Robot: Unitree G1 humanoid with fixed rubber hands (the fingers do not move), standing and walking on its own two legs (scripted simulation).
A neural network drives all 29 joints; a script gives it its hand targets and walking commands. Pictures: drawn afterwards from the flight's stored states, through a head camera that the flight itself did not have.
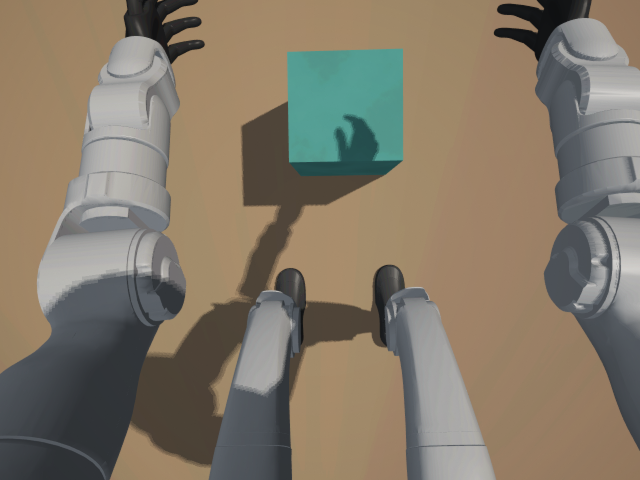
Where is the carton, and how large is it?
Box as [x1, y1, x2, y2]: [287, 49, 402, 175]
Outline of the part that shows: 402,49 287,52 289,162 300,175 385,174 402,160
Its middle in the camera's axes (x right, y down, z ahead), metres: +0.05 -0.24 +0.83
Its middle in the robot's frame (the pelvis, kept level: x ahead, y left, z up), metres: +0.56 -0.01 -0.53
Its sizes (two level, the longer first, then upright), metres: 0.210 0.200 0.250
